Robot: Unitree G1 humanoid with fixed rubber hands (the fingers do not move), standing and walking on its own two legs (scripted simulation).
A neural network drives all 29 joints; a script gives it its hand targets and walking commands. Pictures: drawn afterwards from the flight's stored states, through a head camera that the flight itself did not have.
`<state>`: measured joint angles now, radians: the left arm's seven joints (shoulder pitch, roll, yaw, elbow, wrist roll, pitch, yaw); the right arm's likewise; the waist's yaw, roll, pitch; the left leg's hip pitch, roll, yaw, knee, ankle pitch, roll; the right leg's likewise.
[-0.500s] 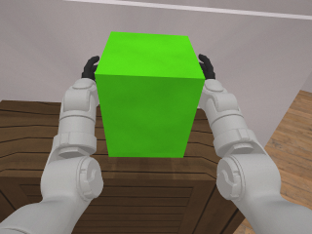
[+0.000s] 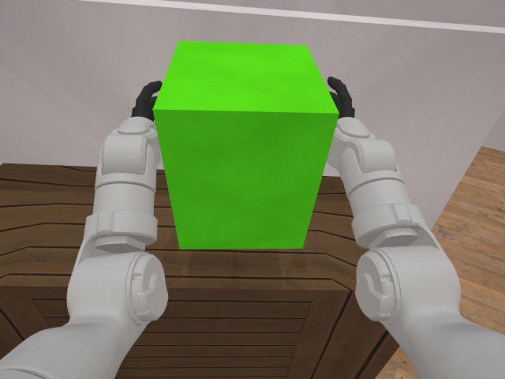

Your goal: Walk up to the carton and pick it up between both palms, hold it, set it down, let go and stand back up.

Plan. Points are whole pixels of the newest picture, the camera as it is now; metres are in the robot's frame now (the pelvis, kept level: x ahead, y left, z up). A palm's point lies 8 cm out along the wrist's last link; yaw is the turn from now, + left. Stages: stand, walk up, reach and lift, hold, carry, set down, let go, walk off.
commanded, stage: hold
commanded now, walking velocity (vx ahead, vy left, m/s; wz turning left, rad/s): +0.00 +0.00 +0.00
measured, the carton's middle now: (242, 148) +0.39 +0.03 +0.22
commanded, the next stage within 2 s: none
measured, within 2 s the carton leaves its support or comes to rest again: neither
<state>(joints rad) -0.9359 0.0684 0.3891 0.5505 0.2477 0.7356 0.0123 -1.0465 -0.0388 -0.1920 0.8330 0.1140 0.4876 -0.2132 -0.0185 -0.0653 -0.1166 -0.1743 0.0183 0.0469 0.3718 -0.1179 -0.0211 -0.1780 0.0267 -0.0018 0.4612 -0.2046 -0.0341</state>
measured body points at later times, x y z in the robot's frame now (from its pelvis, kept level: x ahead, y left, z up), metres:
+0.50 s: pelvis +0.00 +0.00 +0.00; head -0.08 +0.02 +0.44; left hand +0.39 +0.18 +0.27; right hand +0.40 -0.12 +0.28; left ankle +0.06 +0.13 -0.74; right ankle +0.03 -0.09 -0.74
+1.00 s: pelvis -0.01 +0.00 +0.00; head -0.09 +0.02 +0.44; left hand +0.38 +0.17 +0.27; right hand +0.39 -0.12 +0.29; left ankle +0.06 +0.13 -0.74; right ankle +0.03 -0.09 -0.74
